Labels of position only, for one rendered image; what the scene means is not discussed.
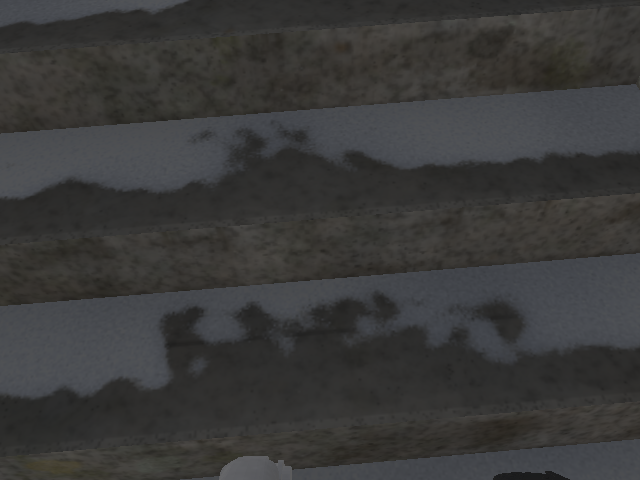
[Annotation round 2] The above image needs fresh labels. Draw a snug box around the robot left thigh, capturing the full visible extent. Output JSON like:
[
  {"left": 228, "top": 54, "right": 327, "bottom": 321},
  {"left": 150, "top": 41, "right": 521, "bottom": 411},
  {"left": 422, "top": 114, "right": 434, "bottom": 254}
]
[{"left": 219, "top": 456, "right": 292, "bottom": 480}]

